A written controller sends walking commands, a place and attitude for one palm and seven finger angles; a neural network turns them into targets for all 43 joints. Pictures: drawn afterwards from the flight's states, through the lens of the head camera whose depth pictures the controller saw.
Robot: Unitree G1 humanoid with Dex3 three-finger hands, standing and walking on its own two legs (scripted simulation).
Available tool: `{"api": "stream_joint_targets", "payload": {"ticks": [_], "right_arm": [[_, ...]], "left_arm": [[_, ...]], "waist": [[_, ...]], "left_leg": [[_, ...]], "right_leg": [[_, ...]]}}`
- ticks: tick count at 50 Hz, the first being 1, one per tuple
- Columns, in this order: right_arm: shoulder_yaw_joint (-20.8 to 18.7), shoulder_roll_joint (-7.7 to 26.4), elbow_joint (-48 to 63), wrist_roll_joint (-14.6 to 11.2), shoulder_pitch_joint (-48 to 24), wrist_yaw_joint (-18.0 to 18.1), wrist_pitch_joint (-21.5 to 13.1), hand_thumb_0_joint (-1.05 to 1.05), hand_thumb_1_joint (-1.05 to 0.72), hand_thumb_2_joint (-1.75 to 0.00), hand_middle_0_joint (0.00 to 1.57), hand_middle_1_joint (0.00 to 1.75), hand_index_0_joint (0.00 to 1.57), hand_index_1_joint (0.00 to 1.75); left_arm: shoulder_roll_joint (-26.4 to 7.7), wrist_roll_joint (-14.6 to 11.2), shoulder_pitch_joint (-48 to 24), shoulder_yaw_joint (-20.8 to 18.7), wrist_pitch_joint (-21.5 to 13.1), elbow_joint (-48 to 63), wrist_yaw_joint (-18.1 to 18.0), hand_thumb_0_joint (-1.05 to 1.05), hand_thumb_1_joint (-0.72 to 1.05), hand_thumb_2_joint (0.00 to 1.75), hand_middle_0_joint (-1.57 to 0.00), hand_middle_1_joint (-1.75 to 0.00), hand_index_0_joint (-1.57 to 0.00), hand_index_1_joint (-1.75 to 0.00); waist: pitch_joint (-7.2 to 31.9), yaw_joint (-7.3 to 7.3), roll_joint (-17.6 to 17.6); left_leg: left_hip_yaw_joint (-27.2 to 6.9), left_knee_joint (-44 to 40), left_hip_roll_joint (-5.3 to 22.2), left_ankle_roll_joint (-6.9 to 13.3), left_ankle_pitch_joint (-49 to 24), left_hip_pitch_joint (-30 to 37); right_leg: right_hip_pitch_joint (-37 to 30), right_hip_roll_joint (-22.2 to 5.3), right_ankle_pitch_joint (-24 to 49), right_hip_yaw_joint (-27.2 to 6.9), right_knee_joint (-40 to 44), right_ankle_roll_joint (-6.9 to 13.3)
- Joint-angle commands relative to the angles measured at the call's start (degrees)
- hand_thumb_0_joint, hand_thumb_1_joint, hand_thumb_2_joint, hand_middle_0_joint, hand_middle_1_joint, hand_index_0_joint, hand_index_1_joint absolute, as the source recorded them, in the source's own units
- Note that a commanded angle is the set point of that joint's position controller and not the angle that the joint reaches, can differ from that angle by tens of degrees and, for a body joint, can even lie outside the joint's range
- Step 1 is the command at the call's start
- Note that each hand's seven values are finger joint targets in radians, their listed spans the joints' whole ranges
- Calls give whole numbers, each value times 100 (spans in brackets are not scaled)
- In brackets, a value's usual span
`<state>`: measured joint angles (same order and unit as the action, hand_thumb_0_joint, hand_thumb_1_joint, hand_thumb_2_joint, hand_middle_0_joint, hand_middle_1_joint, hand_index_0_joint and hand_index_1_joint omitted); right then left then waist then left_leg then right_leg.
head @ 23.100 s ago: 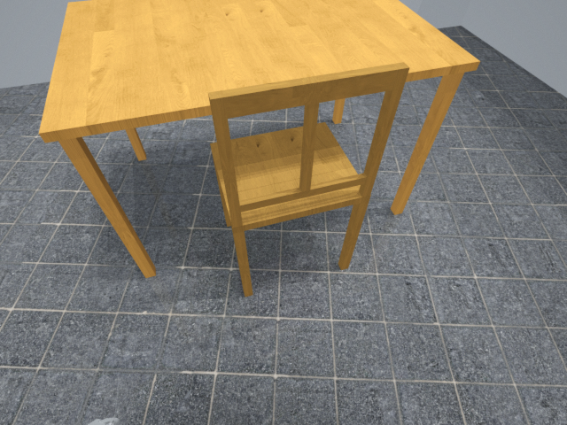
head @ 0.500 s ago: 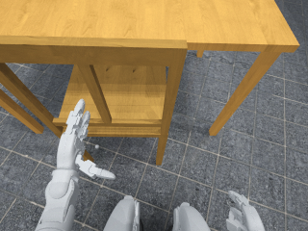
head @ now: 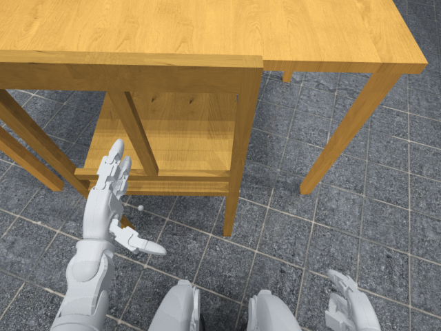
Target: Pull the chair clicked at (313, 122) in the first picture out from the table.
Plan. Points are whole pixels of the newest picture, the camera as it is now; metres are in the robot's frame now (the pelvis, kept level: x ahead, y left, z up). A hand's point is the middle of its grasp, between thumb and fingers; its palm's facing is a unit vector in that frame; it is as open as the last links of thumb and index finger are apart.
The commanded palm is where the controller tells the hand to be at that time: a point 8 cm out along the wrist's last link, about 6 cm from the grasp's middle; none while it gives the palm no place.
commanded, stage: push the fingers through the gap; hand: left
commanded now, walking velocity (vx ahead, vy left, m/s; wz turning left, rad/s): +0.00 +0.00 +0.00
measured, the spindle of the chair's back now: (138, 138) +0.46 +0.18 +0.02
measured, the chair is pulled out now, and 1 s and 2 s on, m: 0.00 0.00 0.00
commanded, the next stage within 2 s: aim the fingers beside a spindle in 0.42 s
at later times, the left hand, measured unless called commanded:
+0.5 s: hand (139, 193) +0.35 +0.16 +0.02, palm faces +0.02 -1.00 -0.05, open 16.5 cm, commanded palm +0.35 +0.21 +0.02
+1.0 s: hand (142, 182) +0.37 +0.16 +0.02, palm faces +0.01 -1.00 -0.04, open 17.0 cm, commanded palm +0.34 +0.21 +0.02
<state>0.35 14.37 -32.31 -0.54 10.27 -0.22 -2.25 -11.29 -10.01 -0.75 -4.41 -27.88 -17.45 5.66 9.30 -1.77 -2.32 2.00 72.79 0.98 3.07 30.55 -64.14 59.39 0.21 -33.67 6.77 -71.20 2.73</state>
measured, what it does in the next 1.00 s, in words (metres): stands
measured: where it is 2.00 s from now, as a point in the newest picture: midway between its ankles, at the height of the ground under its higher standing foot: outside the picture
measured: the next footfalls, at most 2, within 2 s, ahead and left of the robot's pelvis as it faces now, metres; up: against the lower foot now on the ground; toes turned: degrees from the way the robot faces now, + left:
none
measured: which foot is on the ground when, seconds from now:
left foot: down 0.00-1.00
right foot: down 0.00-1.00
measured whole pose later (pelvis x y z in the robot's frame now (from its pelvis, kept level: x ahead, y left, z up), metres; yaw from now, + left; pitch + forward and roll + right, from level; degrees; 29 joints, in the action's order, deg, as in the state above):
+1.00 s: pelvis -0.01 +0.01 +0.00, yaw -1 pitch +22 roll -3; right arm 0.7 14.7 -34.3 -0.3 14.1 -1.2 -0.9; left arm -12.5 -8.5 -15.1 -8.9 -29.5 -33.4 4.2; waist 8.9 -4.0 -2.1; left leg 3.0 71.6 1.2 3.9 29.3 -64.8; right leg 60.4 0.5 -31.8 5.6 -69.9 1.9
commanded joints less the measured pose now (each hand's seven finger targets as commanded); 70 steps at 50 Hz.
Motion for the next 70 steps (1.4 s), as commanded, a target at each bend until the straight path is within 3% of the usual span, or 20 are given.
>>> {"api": "stream_joint_targets", "payload": {"ticks": [1,9,13,21,27,28,30,33,42,43,48,49,51,52,53,55,59,65,68,70], "right_arm": [[-294,819,629,6,80,96,-204,0,-90,-90,20,30,20,30],[-311,830,579,-1,205,80,-188,0,-90,-90,20,30,20,30],[-297,838,454,-1,235,104,-164,0,-90,-90,20,30,20,30],[-300,887,251,-7,302,183,-212,0,-90,-90,20,30,20,30],[-236,927,122,-45,335,273,-255,0,-90,-90,20,30,20,30],[-239,937,133,-43,345,277,-262,0,-90,-90,20,30,20,30],[-245,952,125,-44,389,251,-279,0,-90,-90,20,30,20,30],[-266,972,215,-34,401,199,-275,0,-90,-90,20,30,20,30],[-283,921,451,4,431,-3,-104,0,-90,-90,20,30,20,30],[-280,914,471,8,420,-11,-91,0,-90,-90,20,30,20,30],[-300,913,478,22,442,-19,-56,0,-90,-90,20,30,20,30],[-305,888,490,24,434,-34,-63,0,-90,-90,20,30,20,30],[-334,900,493,30,450,-41,-80,0,-90,-90,20,30,20,30],[-347,907,510,25,457,-48,-72,0,-90,-90,20,30,20,30],[-342,886,503,20,423,-50,-68,0,-90,-90,20,30,20,30],[-352,904,475,8,420,-25,-70,0,-90,-90,20,30,20,30],[-366,886,520,-8,351,-11,-80,0,-90,-90,20,30,20,30],[-369,860,571,5,259,19,-110,0,-90,-90,20,30,20,30],[-367,830,600,4,225,2,-108,0,-90,-90,20,30,20,30],[-365,851,612,7,216,24,-91,0,-90,-90,20,30,20,30]], "left_arm": [[-655,7,-1426,-341,-355,888,-99,0,-50,30,-6,-8,-6,-8],[-682,0,-1710,-380,-280,636,-96,0,-50,30,-6,-8,-6,-8],[-705,48,-2397,-345,-335,420,-124,0,-50,30,-6,-8,-6,-8],[-895,32,-3237,-500,-465,-68,-28,0,-50,30,-6,-8,-6,-8],[-1091,17,-4356,-492,-440,-583,93,0,-50,30,-6,-8,-6,-8],[-1103,27,-4257,-530,-426,-652,112,0,-50,30,-6,-8,-6,-8],[-900,23,-4316,-342,-372,-715,151,0,-50,30,-6,-8,-6,-8],[-826,34,-4096,-295,-317,-612,123,0,-50,30,-6,-8,-6,-8],[-1022,109,-2906,-768,-417,-722,-169,0,-50,30,-6,-8,-6,-8],[-926,125,-2985,-639,-450,-627,-170,0,-50,30,-6,-8,-6,-8],[-1014,96,-2737,-789,-590,-340,-210,0,-50,30,-6,-8,-6,-8],[-802,77,-2635,-600,-597,-212,-176,0,-50,30,-6,-8,-6,-8],[-881,41,-2449,-645,-637,93,-139,0,-50,30,-6,-8,-6,-8],[-890,22,-2136,-697,-618,90,-122,0,-50,30,-6,-8,-6,-8],[-692,4,-2179,-472,-596,164,-82,0,-50,30,-6,-8,-6,-8],[-747,-15,-2068,-518,-551,144,-47,0,-50,30,-6,-8,-6,-8],[-662,-78,-1659,-475,-501,396,16,0,-50,30,-6,-8,-6,-8],[-637,-56,-1475,-386,-504,781,11,0,-50,30,-6,-8,-6,-8],[-392,-51,-1390,-106,-450,937,35,0,-50,30,-6,-8,-6,-8],[-593,-49,-1219,-325,-408,895,11,0,-50,30,-6,-8,-6,-8]], "waist": [[1914,-149,26],[2313,-85,-29],[2085,-279,115],[2213,-348,-45],[2046,-542,-42],[2148,-459,-188],[2202,-514,-203],[2446,-361,-400],[2182,-128,137],[2114,-197,125],[2162,-153,25],[2237,-168,-71],[2459,-117,-213],[2444,-69,-159],[2379,-162,-155],[2247,-186,-45],[2237,-135,55],[2282,-118,-89],[2252,-151,-99],[2256,-116,23]], "left_leg": [[-555,-862,12,-140,-1391,1607],[-541,-896,13,-162,-1786,1855],[-511,-810,4,-117,-1455,1611],[-532,-769,-1,-122,-1193,1664],[-536,-708,-28,-95,-576,1313],[-550,-734,-36,-110,-594,1405],[-638,-816,-26,-105,-653,1640],[-722,-944,-5,-152,-867,2028],[-592,-1068,1,-155,-1261,1703],[-579,-1062,4,-148,-1213,1667],[-591,-1066,26,-172,-1497,1841],[-589,-1057,29,-173,-1595,1971],[-636,-1053,55,-210,-1951,2256],[-662,-1078,76,-231,-2055,2308],[-655,-1055,78,-219,-2084,2323],[-652,-1020,79,-198,-2092,2213],[-679,-1039,95,-217,-2176,2256],[-720,-983,98,-232,-2377,2378],[-777,-984,116,-256,-2443,2503],[-747,-956,95,-228,-2362,2342]], "right_leg": [[-693,46,1435,-548,990,-102],[-936,33,1845,-566,983,-104],[-797,33,1620,-626,1053,-142],[-574,17,1248,-663,1115,-132],[-406,8,626,-779,1228,-137],[-380,6,620,-762,1212,-116],[-262,17,679,-649,1189,-107],[-217,20,811,-558,1154,-70],[-735,79,1236,-535,1139,-84],[-703,76,1219,-542,1142,-97],[-726,92,1486,-525,1060,-82],[-714,92,1562,-515,1061,-87],[-721,95,1792,-484,985,-68],[-720,98,1837,-458,976,-65],[-671,95,1876,-450,992,-82],[-659,100,1903,-445,980,-86],[-700,93,1956,-421,967,-96],[-609,88,1997,-400,886,-82],[-521,70,1978,-367,892,-94],[-606,87,1981,-379,877,-91]]}}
